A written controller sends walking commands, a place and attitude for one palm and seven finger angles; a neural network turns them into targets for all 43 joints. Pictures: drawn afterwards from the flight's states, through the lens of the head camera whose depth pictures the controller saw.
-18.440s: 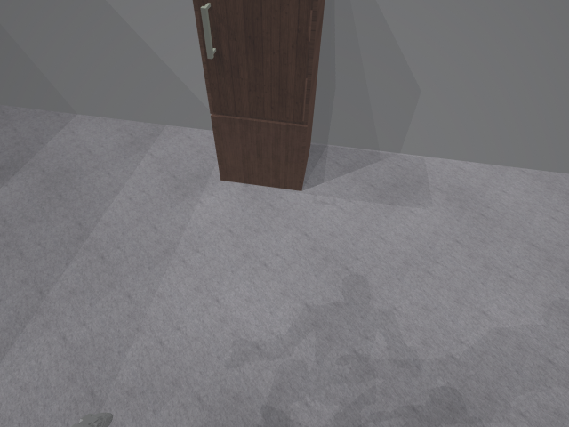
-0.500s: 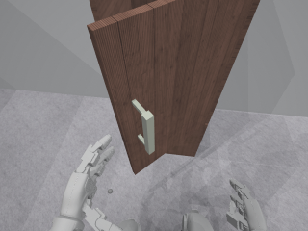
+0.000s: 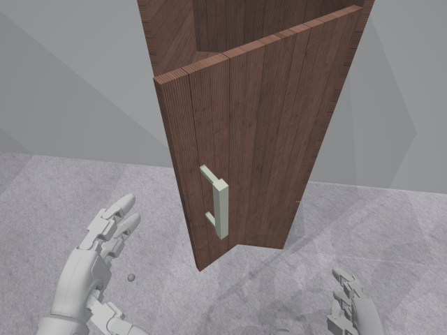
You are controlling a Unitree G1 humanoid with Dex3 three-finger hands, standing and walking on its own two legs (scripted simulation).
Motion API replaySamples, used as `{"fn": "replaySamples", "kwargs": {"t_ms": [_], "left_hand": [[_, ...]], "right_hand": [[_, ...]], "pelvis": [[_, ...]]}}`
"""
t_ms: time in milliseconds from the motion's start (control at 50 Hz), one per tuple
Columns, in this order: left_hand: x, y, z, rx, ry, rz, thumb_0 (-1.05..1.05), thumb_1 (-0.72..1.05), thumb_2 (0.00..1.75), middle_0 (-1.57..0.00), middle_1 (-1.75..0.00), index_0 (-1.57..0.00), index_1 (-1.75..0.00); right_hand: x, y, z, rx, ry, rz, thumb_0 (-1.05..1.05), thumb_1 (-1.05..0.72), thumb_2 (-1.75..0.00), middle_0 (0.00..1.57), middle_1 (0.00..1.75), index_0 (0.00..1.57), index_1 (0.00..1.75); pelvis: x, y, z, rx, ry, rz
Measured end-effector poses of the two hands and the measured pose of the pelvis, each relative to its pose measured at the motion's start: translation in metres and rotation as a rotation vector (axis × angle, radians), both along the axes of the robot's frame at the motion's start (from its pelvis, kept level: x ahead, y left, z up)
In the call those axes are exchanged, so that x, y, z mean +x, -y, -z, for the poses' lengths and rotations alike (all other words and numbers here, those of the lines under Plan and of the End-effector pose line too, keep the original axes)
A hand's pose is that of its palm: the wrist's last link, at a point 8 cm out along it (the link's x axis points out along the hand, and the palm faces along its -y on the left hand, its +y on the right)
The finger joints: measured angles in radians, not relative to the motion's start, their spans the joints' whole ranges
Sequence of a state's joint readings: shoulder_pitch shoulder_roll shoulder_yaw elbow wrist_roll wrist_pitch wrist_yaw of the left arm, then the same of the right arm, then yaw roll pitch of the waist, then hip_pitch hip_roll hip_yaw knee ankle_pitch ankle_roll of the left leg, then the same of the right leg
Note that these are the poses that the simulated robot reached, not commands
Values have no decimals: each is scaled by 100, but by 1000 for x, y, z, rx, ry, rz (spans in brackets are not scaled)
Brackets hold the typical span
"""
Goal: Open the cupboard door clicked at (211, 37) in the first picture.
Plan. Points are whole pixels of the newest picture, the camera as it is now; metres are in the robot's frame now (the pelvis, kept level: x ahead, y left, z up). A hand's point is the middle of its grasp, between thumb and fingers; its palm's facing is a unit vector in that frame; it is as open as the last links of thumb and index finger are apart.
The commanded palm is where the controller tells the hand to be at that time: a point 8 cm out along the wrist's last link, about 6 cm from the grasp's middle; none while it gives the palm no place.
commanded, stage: draw the hand back to the body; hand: left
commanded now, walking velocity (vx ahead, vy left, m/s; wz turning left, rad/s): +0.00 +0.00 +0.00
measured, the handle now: (214, 204) +0.34 +0.04 +0.05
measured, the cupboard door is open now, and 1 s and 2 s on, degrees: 44 44 44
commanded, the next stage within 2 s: step back with the hand held close in 1.12 s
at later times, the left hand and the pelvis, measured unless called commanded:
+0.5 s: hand (48, 240) +0.20 +0.23 +0.18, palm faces +0.33 -0.85 -0.41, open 12.0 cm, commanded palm +0.15 +0.27 +0.20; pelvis +0.01 +0.00 +0.05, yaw -1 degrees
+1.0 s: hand (11, 212) +0.21 +0.26 +0.21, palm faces +0.43 -0.80 -0.42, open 7.5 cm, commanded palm +0.16 +0.30 +0.23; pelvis +0.02 +0.00 +0.06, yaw -2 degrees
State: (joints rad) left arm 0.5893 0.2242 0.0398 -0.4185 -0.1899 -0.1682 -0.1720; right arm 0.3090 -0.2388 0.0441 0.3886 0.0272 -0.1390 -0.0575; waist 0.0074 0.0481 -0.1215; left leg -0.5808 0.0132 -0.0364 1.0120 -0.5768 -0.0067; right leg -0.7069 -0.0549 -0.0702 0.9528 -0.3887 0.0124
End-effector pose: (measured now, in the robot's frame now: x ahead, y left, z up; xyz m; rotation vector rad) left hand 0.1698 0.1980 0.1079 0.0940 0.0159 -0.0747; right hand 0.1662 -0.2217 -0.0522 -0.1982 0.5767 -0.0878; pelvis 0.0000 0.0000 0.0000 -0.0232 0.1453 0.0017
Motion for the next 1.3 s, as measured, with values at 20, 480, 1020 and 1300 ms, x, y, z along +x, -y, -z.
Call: {"fn": "replaySamples", "kwargs": {"t_ms": [20,480,1020,1300], "left_hand": [[-1,-3,-3,3,4,-5,-2,-49,31,-16,-30,-16,-30],[-7,-66,-84,343,82,-399,-1,15,58,-18,-31,-18,-30],[3,-94,-123,387,197,-484,1,87,89,-21,-31,-21,-30],[5,-101,-132,408,246,-499,1,89,90,-21,-31,-22,-31]], "right_hand": [[1,1,-2,-2,6,1,2,-91,-90,20,30,20,30],[10,-14,-28,-4,-21,-16,2,-91,-90,20,30,20,30],[20,-1,-38,-28,-62,-4,2,-91,-90,20,30,20,30],[16,-5,-38,-22,-72,-11,2,-91,-90,20,30,20,30]], "pelvis": [[0,0,-1,-1,6,-1],[14,-3,-49,8,179,9],[20,-1,-63,6,223,29],[15,-2,-63,4,222,25]]}}
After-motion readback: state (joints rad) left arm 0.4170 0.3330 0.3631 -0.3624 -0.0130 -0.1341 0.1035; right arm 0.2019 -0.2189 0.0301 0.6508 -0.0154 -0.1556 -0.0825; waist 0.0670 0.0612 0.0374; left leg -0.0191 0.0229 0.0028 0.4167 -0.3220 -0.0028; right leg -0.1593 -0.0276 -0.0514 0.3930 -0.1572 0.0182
